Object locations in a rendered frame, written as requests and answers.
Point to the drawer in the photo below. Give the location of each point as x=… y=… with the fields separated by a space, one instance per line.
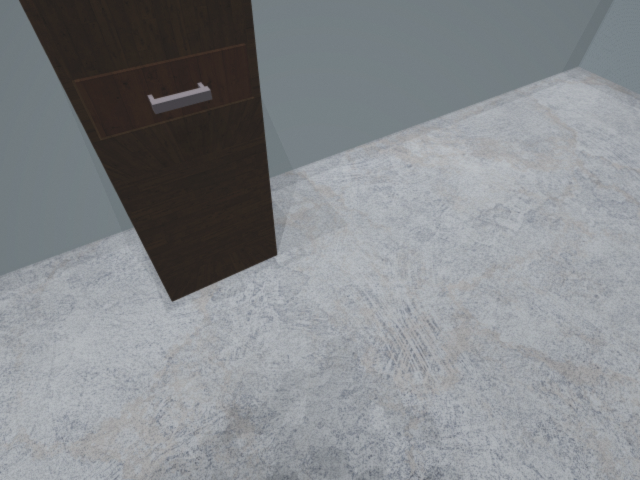
x=118 y=101

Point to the handle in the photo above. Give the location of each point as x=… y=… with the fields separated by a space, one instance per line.
x=179 y=100

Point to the cabinet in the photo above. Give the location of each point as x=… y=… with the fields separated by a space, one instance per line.
x=196 y=188

